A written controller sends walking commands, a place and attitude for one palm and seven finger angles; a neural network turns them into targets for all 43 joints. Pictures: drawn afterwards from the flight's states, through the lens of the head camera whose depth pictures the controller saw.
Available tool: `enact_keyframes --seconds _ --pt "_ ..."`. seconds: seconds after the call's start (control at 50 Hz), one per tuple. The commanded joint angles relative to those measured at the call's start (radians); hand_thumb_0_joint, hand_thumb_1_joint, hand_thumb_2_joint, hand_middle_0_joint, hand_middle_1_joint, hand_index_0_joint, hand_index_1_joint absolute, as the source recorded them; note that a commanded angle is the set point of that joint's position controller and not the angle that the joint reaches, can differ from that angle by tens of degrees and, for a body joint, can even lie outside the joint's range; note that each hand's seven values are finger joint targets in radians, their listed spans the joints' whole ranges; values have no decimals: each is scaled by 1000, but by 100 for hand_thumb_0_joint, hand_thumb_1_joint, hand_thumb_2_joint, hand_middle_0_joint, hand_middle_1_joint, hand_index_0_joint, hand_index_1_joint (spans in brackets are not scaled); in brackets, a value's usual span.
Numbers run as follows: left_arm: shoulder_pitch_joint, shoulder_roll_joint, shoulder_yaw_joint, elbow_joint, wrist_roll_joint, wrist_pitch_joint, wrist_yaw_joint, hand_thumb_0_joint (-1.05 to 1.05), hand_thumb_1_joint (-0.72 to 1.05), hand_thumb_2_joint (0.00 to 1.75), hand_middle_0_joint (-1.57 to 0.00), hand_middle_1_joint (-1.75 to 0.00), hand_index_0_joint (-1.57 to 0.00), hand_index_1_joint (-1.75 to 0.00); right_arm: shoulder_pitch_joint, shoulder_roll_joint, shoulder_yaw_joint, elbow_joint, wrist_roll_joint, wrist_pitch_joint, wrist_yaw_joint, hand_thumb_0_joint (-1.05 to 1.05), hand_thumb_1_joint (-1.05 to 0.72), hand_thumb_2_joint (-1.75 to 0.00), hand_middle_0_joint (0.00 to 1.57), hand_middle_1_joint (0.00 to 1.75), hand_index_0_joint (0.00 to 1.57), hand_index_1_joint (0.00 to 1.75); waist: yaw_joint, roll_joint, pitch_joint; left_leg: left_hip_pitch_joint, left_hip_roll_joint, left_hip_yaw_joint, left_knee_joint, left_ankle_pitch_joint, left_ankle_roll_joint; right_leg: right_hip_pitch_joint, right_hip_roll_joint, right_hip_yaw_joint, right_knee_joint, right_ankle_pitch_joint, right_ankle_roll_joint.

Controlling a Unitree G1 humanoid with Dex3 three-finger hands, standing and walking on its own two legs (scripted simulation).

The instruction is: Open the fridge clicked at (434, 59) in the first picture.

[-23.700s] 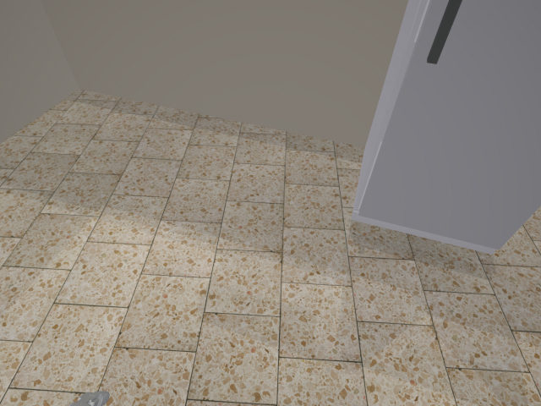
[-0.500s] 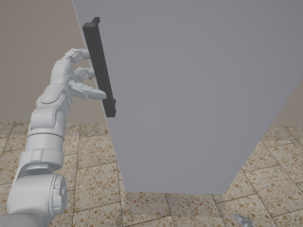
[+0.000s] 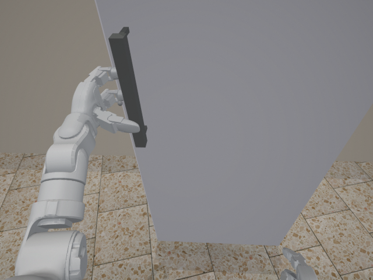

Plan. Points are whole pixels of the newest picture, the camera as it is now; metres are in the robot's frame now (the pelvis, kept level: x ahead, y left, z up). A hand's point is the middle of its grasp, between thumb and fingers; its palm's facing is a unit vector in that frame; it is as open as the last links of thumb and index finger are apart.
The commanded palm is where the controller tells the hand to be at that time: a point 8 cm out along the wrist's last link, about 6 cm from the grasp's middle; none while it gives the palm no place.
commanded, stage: slide the fingers in behind the handle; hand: left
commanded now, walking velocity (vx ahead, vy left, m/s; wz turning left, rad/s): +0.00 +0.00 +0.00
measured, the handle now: (134, 94) +0.45 +0.15 +0.20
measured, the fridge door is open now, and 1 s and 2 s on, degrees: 0 0 0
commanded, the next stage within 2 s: grip the handle and tug to test in 1.28 s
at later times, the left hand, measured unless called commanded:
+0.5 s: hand (131, 101) +0.41 +0.15 +0.21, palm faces +0.04 -1.00 +0.01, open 14.0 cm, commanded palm +0.38 +0.20 +0.21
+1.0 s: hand (138, 101) +0.40 +0.13 +0.22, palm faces +0.03 -1.00 +0.02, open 14.0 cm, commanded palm +0.38 +0.18 +0.21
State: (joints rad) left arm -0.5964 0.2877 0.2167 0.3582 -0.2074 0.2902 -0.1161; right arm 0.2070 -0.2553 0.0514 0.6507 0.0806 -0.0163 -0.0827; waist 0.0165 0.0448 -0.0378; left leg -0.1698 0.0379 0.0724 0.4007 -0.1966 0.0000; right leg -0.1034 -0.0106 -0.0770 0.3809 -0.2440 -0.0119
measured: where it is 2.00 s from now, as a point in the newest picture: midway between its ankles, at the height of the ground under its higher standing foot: outside the picture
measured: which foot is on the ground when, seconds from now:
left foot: down 0.00-1.00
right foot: down 0.00-1.00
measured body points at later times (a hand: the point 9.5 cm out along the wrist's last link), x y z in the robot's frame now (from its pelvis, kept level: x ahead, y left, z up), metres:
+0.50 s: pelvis +0.01 -0.01 +0.00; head -0.01 -0.02 +0.45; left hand +0.40 +0.20 +0.21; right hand +0.16 -0.25 -0.10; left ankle +0.01 +0.12 -0.74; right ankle -0.02 -0.11 -0.74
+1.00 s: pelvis +0.01 +0.00 +0.00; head -0.02 -0.02 +0.45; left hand +0.39 +0.18 +0.22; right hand +0.18 -0.23 -0.09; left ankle +0.01 +0.12 -0.74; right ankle -0.02 -0.11 -0.74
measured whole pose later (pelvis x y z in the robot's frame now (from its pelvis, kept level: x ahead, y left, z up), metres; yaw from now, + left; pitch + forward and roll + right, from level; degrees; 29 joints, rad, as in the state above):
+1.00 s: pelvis +0.01 +0.00 +0.00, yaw +0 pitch -2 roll +0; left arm -0.62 0.21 0.17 0.33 -0.19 0.35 -0.03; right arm 0.17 -0.24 0.06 0.65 0.06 0.02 -0.08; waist 0.02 0.04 -0.04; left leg -0.16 0.04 0.07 0.39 -0.20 -0.01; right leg -0.10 -0.01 -0.08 0.38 -0.25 -0.02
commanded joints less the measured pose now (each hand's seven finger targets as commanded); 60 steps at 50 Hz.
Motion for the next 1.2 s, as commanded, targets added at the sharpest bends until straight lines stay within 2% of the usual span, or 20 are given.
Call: enact_keyframes --seconds 0.0,0.04,0.08,0.14,0.18,0.24,0.28,0.34,0.4,0.42,0.48,0.56,0.58,0.68,0.76,0.84,0.88,1.0,1.1,1.18 --pt "-486 174 33 -240 -14 -35 14 0 -50 30 -30 -120 -30 -120 -139 -117 -42 -157 2 -46 -14 0 -90 -90 20 30 20 30 -11 -49 -225 174 -28 -58 -25 196 46 -48 25 33 -59 246 -6" --pt "-520 150 14 -233 -10 -27 24 0 -50 30 -30 -120 -30 -120 -139 -111 -37 -152 0 -43 -15 0 -90 -90 20 30 20 30 -16 -38 -220 173 -32 -59 -23 191 44 -58 26 32 -58 238 -7" --pt "-514 195 47 -210 -4 -31 36 0 -50 30 -30 -120 -30 -120 -132 -117 -40 -141 -3 -39 -16 0 -90 -90 20 30 20 30 -12 -45 -223 174 -29 -62 -26 189 42 -48 25 34 -65 228 -8" --pt "-569 157 14 -200 -1 -36 41 0 -50 30 -30 -120 -30 -120 -132 -108 -36 -139 -6 -38 -19 0 -90 -90 20 30 20 30 -25 -43 -224 174 -33 -61 -22 182 44 -58 24 37 -64 230 -7" --pt "-518 200 55 -201 2 -47 46 0 -50 30 -30 -120 -30 -120 -132 -113 -39 -145 -8 -37 -16 0 -90 -90 20 30 20 30 -5 -43 -256 180 -32 -60 -23 210 44 -23 23 38 -60 257 -9" --pt "-552 131 -2 -206 -2 -53 38 0 -50 30 -30 -120 -30 -120 -132 -104 -37 -145 -7 -37 -15 0 -90 -90 20 30 20 30 -20 -37 -263 185 -33 -55 -18 221 44 -27 23 37 -53 288 -7" --pt "-475 182 52 -174 -3 -52 40 0 -50 30 -30 -120 -30 -120 -125 -113 -42 -145 -8 -33 -12 0 -90 -90 20 30 20 30 0 -62 -259 173 -30 -54 -20 231 43 -6 25 34 -54 295 -9" --pt "-500 160 34 -183 -4 -38 38 0 -50 30 -30 -120 -30 -120 -129 -108 -39 -147 -6 -30 -12 0 -90 -90 20 30 20 30 -7 -65 -254 162 -35 -48 -19 224 46 -11 22 37 -53 310 -5" --pt "-492 202 68 -186 0 -35 45 0 -50 30 -30 -120 -30 -120 -130 -113 -41 -149 -7 -24 -13 0 -90 -90 20 30 20 30 2 -68 -244 146 -34 -46 -24 222 47 2 20 39 -56 307 -4" --pt "-522 170 35 -197 4 -35 46 0 -50 30 -30 -120 -30 -120 -132 -110 -40 -149 -7 -25 -14 0 -90 -90 20 30 20 30 -9 -62 -247 156 -35 -43 -20 224 49 -7 21 41 -54 309 -3" --pt "-502 207 72 -240 4 -55 54 0 -50 30 -30 -120 -30 -120 -125 -113 -47 -151 -11 -30 -11 0 -90 -90 20 30 20 30 4 -54 -285 172 -33 -44 -11 269 49 22 21 40 -44 354 -6" --pt "-492 149 32 -247 -4 -52 45 0 -50 30 -30 -120 -30 -120 -127 -106 -44 -151 -9 -32 -9 0 -90 -90 20 30 20 30 -5 -50 -277 172 -37 -42 -7 270 49 11 23 39 -38 370 -5" --pt "-473 169 49 -244 -3 -53 45 0 -50 30 -30 -120 -30 -120 -123 -112 -50 -148 -9 -31 -9 0 -90 -90 20 30 20 30 -3 -56 -276 174 -34 -41 -8 270 49 17 22 37 -42 366 -5" --pt "-464 129 13 -248 -4 -26 41 0 -50 30 -30 -120 -30 -120 -134 -111 -49 -151 -6 -29 -8 0 -90 -90 20 30 20 30 -7 -50 -246 175 -33 -40 -5 257 50 -9 23 37 -46 348 -3" --pt "-522 85 -25 -288 -3 -20 54 0 -50 30 -30 -120 -30 -120 -142 -102 -43 -151 -8 -33 -6 0 -90 -90 20 30 20 30 -17 -31 -258 190 -36 -50 -2 251 47 -29 26 35 -43 327 -7" --pt "-502 84 -10 -304 -2 -24 76 0 -50 30 -30 -120 -30 -120 -147 -98 -42 -152 -13 -31 -4 0 -90 -90 20 30 20 30 -5 -47 -279 193 -36 -52 -4 272 44 -9 27 31 -36 342 -9" --pt "-458 124 26 -259 5 -19 88 0 -50 30 -30 -120 -30 -120 -144 -107 -43 -143 -16 -20 -5 0 -90 -90 20 30 20 30 5 -77 -266 181 -33 -51 -12 269 43 3 26 32 -41 336 -8" --pt "-512 102 -2 -230 16 -6 93 0 -50 30 -30 -120 -30 -120 -153 -98 -35 -146 -15 -11 -9 0 -90 -90 20 30 20 30 -7 -76 -218 161 -32 -49 -21 220 48 -20 22 38 -59 289 -5" --pt "-586 88 -31 -219 17 -28 83 0 -50 30 -30 -120 -30 -120 -141 -96 -35 -137 -16 -16 -15 0 -90 -90 20 30 20 30 -26 -29 -245 183 -34 -53 -15 215 46 -30 22 41 -61 276 -8" --pt "-551 110 0 -214 10 -47 82 0 -50 30 -30 -120 -30 -120 -131 -101 -41 -138 -20 -23 -13 0 -90 -90 20 30 20 30 -9 -55 -296 192 -34 -58 -12 259 44 9 24 35 -47 322 -11"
